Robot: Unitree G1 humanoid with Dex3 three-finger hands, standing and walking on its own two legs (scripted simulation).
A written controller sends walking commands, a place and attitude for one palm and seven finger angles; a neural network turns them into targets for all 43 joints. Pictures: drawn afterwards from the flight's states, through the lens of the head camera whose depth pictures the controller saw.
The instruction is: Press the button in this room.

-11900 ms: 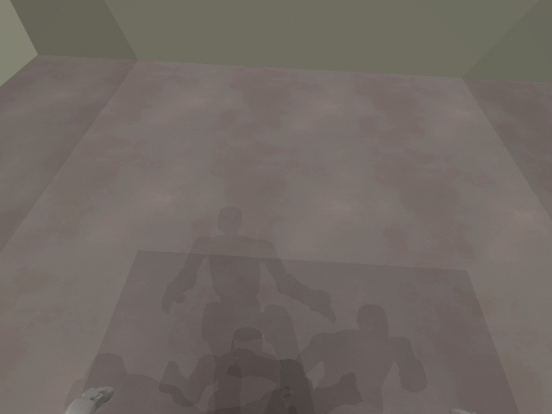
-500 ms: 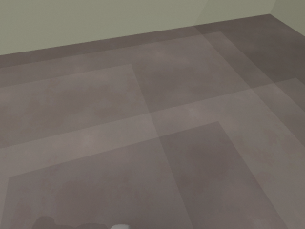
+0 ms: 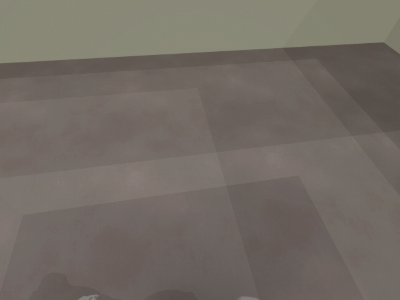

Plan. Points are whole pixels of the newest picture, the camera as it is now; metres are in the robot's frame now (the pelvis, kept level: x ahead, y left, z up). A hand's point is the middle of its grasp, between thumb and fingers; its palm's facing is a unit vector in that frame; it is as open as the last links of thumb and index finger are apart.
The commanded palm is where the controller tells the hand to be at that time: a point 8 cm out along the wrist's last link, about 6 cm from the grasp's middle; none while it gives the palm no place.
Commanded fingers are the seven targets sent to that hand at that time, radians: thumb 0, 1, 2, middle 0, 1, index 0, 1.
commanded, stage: turn or walk to find it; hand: left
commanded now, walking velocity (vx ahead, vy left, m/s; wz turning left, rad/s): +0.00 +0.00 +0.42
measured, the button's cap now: out of the picture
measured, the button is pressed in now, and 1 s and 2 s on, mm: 0 0 0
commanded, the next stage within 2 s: none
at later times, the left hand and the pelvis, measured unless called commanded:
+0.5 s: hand out of the picture -0.02 +0.14 -0.15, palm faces +0.27 -0.92 -0.27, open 7.3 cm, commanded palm none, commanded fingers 0.00 0.90 0.90 -0.20 -0.30 -0.20 -0.30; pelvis -0.04 -0.06 +0.00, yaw +15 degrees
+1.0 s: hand out of the picture -0.10 +0.19 -0.17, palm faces +0.44 -0.86 -0.26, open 7.3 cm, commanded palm none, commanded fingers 0.00 0.90 0.90 -0.20 -0.30 -0.20 -0.30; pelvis -0.08 -0.03 +0.00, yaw +26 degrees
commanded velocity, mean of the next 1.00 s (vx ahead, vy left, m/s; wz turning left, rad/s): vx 0.00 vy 0.00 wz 0.42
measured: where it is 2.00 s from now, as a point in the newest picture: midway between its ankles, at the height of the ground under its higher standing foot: outside the picture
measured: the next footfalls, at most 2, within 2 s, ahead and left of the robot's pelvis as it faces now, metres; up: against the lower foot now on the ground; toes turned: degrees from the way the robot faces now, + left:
right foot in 0.16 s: +0.02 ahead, -0.14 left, +0.00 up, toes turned +3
left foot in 0.66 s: -0.07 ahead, +0.09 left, +0.00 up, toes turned +23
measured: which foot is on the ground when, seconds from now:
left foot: down 0.00-0.16, up 0.18-0.64, down 0.66-1.00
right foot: up 0.00-0.14, down 0.16-0.66, up 0.68-1.00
